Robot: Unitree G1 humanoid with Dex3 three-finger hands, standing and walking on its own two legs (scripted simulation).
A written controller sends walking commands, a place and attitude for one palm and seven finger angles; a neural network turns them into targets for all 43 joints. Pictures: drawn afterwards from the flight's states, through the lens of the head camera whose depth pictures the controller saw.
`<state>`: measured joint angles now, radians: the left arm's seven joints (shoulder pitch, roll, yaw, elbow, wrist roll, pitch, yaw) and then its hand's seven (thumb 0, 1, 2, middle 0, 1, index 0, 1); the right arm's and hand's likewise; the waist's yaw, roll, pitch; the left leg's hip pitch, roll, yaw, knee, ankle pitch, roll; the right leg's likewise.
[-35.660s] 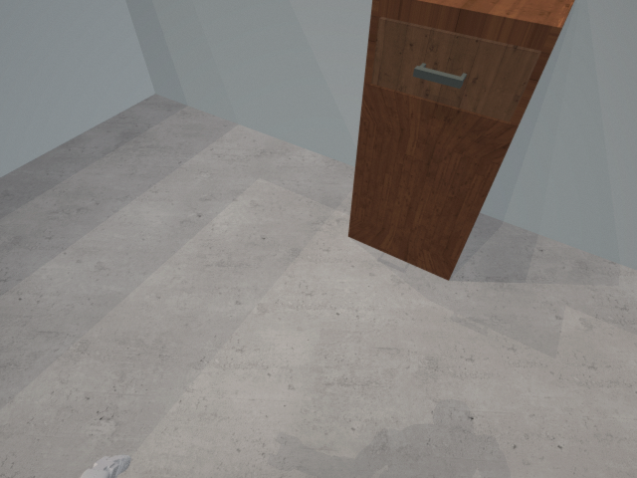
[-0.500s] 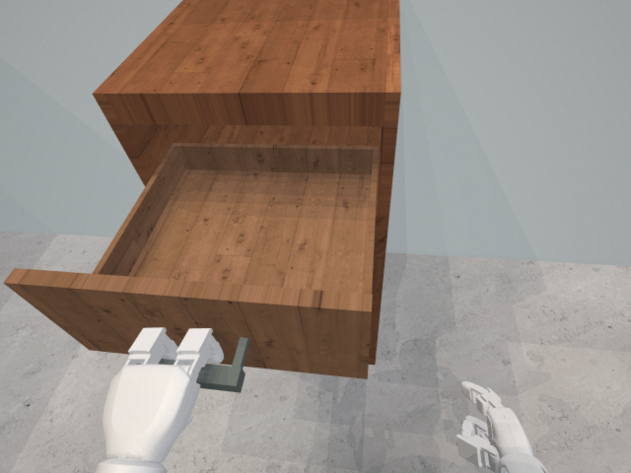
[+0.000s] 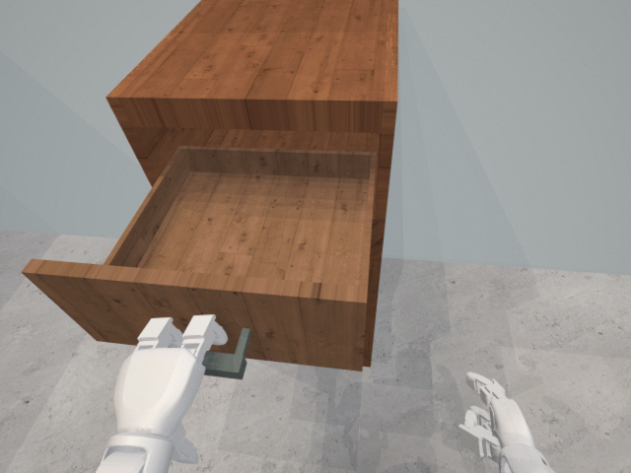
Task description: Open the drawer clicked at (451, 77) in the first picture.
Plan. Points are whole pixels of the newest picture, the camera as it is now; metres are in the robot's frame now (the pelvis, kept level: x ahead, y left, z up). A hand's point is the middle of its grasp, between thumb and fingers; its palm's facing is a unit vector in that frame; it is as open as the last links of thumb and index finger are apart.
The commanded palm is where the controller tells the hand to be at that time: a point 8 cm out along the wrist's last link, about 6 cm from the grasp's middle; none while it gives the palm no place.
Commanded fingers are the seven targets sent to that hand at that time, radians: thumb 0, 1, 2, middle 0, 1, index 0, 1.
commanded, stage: lift the hand off the handle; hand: left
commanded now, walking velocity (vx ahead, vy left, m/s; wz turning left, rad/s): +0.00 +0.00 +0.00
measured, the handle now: (197, 346) +0.25 +0.18 +0.04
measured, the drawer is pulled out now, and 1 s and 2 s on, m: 0.30 0.29 0.29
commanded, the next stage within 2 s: draw the hand back to the body in 1.54 s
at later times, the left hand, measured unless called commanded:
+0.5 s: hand (186, 378) +0.21 +0.19 +0.03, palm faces +0.02 -0.14 -0.99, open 13.4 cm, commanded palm +0.19 +0.20 +0.11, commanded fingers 0.00 -0.50 0.30 -0.30 -1.20 -0.30 -1.20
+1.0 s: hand (151, 344) +0.22 +0.20 +0.12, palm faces +0.12 -0.15 -0.98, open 13.3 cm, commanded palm +0.18 +0.20 +0.18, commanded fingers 0.00 -0.50 0.30 -0.30 -1.20 -0.30 -1.20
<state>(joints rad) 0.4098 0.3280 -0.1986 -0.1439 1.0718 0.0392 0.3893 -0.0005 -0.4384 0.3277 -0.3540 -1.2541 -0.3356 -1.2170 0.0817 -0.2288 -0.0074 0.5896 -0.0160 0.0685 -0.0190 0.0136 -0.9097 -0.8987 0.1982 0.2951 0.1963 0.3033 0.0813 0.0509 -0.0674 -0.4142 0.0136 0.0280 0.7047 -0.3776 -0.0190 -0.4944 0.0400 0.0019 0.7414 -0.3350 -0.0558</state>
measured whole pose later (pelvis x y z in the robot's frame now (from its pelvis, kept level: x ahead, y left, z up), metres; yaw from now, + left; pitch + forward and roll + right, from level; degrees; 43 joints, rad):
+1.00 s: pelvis +0.01 +0.02 +0.02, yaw +1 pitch +0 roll +0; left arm 0.37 0.42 -0.21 -0.43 0.97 0.15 0.14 0.00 -0.49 0.30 -0.36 -1.22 -0.41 -1.24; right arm 0.07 -0.23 0.03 0.58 0.01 0.11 0.02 0.02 -0.91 -0.90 0.20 0.30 0.20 0.30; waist 0.12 0.11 -0.05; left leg -0.21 0.00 0.02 0.55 -0.33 0.00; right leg -0.28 0.03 0.00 0.57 -0.28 -0.03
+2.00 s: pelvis +0.00 +0.01 +0.02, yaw +1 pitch -2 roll +0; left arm 0.32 0.52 -0.03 -0.57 0.82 0.18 -0.04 0.00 -0.49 0.30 -0.32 -1.20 -0.32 -1.20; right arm 0.07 -0.28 0.05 0.56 0.04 0.15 0.02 0.02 -0.91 -0.90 0.20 0.29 0.19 0.30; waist 0.10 0.13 -0.01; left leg -0.16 0.00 0.00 0.48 -0.27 0.00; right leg -0.22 0.03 -0.02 0.49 -0.23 -0.04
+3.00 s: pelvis +0.04 +0.02 +0.03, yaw +4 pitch -2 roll +0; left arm 0.53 0.35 0.33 -0.57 -0.08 -0.10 0.13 0.00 0.52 0.74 -0.24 -0.54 -0.24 -0.54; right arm 0.16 -0.21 0.02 0.63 0.02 -0.11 -0.08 0.02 -0.91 -0.90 0.20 0.30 0.20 0.30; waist 0.06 0.06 -0.01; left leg -0.11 -0.01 -0.04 0.46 -0.31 0.00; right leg -0.14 0.02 -0.06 0.44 -0.27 -0.03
